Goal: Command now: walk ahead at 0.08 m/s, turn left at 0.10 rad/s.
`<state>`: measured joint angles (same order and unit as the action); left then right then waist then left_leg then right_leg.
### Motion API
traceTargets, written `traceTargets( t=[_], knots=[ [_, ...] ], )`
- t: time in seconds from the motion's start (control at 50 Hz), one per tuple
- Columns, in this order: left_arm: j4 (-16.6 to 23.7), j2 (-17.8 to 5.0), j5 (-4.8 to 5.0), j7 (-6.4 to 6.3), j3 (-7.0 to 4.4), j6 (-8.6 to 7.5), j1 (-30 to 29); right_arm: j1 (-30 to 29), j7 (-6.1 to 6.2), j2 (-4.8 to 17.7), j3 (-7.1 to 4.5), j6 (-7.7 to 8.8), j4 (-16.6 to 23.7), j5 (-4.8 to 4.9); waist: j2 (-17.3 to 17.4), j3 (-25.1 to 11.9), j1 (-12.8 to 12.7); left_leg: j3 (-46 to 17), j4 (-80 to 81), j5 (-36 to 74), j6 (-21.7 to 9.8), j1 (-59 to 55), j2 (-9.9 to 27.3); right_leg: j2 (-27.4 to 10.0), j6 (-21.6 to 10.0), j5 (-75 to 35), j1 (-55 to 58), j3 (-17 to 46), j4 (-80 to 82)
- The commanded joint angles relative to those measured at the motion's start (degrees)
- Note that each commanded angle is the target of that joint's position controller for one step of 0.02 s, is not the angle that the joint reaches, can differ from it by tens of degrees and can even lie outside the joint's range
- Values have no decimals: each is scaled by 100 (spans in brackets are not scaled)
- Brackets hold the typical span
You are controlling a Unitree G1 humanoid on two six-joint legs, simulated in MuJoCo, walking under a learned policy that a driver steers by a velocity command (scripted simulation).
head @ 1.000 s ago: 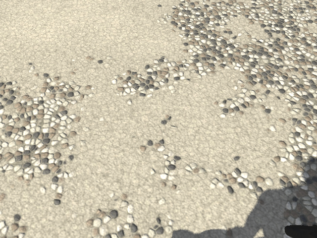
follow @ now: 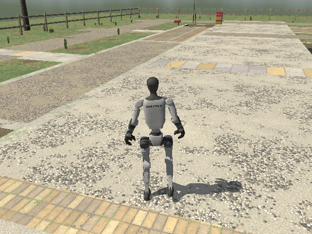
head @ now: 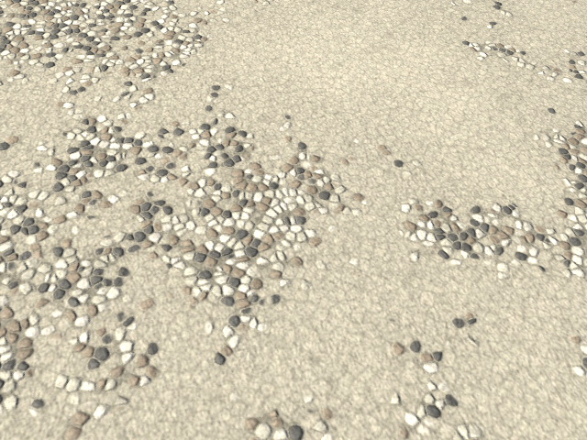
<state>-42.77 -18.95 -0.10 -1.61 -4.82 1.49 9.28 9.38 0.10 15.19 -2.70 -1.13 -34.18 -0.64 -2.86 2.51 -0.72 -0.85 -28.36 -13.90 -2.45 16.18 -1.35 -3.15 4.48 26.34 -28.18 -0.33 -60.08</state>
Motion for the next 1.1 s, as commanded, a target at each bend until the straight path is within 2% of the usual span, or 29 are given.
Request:
traceTargets(
  t=[0.02,0.08,0.14,0.24,0.32,0.38,0.4,0.42,0.44,0.46,0.48,0.5,0.52,0.58,0.66,0.72,0.78,0.82,0.84,0.86,0.88,0.9,0.92,0.94,0.96,0.98,1.0,1.06,1.1],
  knots=[
    [149,-298,47,71,-44,-64,307,-49,75,546,-135,133,170,3,1170,-941,26,-848,1133,918,-914,-863,1163,-91,74,-712,9,19,224],
    [383,-407,155,133,-9,-134,-305,281,102,961,-263,178,-19,0,1271,-301,395,-1466,1767,-1297,-999,-969,1503,-90,-140,-747,-468,45,900],
    [415,-371,145,160,14,-248,-345,451,103,1005,-313,321,-200,30,1032,-85,452,-1592,1964,-1385,-1052,-1322,1815,-162,-364,-710,-763,206,1355],
    [418,-250,162,260,59,-334,-238,403,24,1075,-392,472,-378,119,848,23,393,-1096,2098,-1194,-998,-1261,1864,-233,-573,-711,-529,80,1812],
    [448,-231,184,350,88,-345,-116,291,-56,1161,-447,462,-458,201,753,15,263,-557,1915,-993,-866,-971,1807,-163,-736,-880,154,-229,2299],
    [166,-374,175,325,-16,-329,773,130,-71,1006,-396,432,-493,197,508,-248,-222,211,730,-643,-511,-96,1412,290,-937,-1069,1794,-622,2799],
    [4,-750,219,274,-186,-324,1520,56,-67,703,-287,465,-439,93,-56,-532,-537,774,-796,-20,-184,503,1016,61,-1193,-875,2771,22,3102],
    [59,-1634,181,211,-374,-359,2034,-169,-64,296,-144,560,14,-48,-1723,-675,-573,1063,-3287,-1306,438,2572,14,-1397,-2207,53,3858,3222,4204],
    [207,-1362,128,275,-261,-478,1987,-347,-80,610,-185,717,62,113,-1133,-882,-683,-164,-4185,-1890,375,3527,-70,-1793,-2680,998,4095,4580,4935],
    [300,-1035,86,290,-165,-555,1674,-377,-147,898,-244,818,64,294,-809,-491,-542,-347,-4345,-1452,217,3865,277,-1761,-2514,896,3911,4101,4932],
    [393,-776,76,296,-90,-585,1421,-302,-167,955,-248,864,-29,259,-429,-295,-387,-323,-4111,-932,135,3694,486,-1510,-2291,367,3566,3461,4803],
    [463,-673,80,283,-45,-562,1177,-310,-155,929,-252,885,-87,106,-95,-147,-251,-309,-3681,-534,147,3460,610,-1291,-2120,-300,3188,2960,4774],
    [528,-602,55,253,-3,-549,1023,-308,-147,928,-276,872,-106,4,-85,-101,-126,-313,-3274,-201,186,3078,675,-1079,-1993,-942,2849,2544,4824],
    [562,-721,69,141,-29,-542,1035,-413,-154,727,-233,777,-116,-19,-89,-123,-41,-117,-2464,535,449,2622,474,-758,-1916,-2406,2473,1837,4916],
    [421,-785,120,17,-76,-503,1297,-1185,-181,420,-93,762,42,44,-222,46,-260,-18,-813,1676,592,1920,143,-376,-1634,-2705,1918,1319,4836],
    [282,-794,184,-1,-107,-468,1587,-1654,-249,462,-86,796,176,110,-251,118,-417,-120,-240,1936,529,1686,49,-506,-1579,-2514,2006,1594,4698],
    [219,-798,208,-46,-145,-403,1593,-1660,-281,646,-152,855,194,120,-326,109,-318,-305,94,1751,363,1523,75,-714,-1471,-2675,2456,1960,4356],
    [234,-813,173,-52,-179,-346,1498,-1291,-255,804,-234,890,115,122,-493,-62,-117,-200,139,1218,192,979,12,-738,-1370,-3545,2615,2065,3923],
    [285,-745,150,-33,-155,-327,1398,-706,-210,965,-333,907,-28,111,-509,-455,188,-38,301,1224,30,109,-63,-509,-1242,-4334,2552,1929,3292],
    [419,-579,95,2,-80,-317,1241,159,-163,1154,-417,912,-156,53,-428,-1224,640,-343,117,1220,-260,-1412,366,-184,-1052,-4183,1977,1766,2098],
    [564,-112,39,16,55,-343,1650,1056,-105,1555,-519,869,-238,-44,631,-2295,695,-2129,-56,465,-878,-3660,1720,486,-715,-2308,275,1297,56],
    [584,-4,198,27,155,-402,2222,1179,-174,1419,-458,832,-394,9,2313,-2894,414,-4475,773,-710,-1400,-4416,2565,822,-537,720,-1001,1169,-1332],
    [475,-540,308,35,26,-413,1901,933,-160,920,-338,786,-352,96,1544,-1998,520,-4081,1075,-1513,-1191,-3716,2338,407,-506,361,-1454,1257,-1762],
    [573,-693,282,50,4,-415,1293,659,-131,733,-280,733,-364,95,964,-1194,561,-3124,1149,-1181,-1011,-2810,2104,196,-502,-107,-1470,958,-1700],
    [680,-607,177,56,18,-441,896,449,-136,696,-253,712,-424,31,557,-660,436,-2566,1300,-442,-982,-1920,1889,23,-515,-399,-1312,845,-1439],
    [730,-542,111,73,-2,-447,742,313,-133,589,-217,724,-473,-20,557,-447,289,-2141,1430,82,-979,-1388,1694,-132,-544,-570,-1101,858,-1143],
    [725,-425,139,99,15,-424,791,181,-134,563,-199,745,-503,-61,695,-285,134,-1808,1534,813,-997,-969,1571,-179,-531,-599,-820,845,-963],
    [732,-101,64,89,113,-358,790,47,-141,680,-217,833,-716,26,735,-188,-95,-944,1592,3344,-1153,-510,1542,-144,-355,-476,-521,607,36],
    [776,35,-27,121,202,-379,616,-55,-114,892,-262,801,-805,78,747,-329,-85,-437,1584,3885,-1103,-423,1408,-169,-306,-1176,-180,410,936]
  ],
)
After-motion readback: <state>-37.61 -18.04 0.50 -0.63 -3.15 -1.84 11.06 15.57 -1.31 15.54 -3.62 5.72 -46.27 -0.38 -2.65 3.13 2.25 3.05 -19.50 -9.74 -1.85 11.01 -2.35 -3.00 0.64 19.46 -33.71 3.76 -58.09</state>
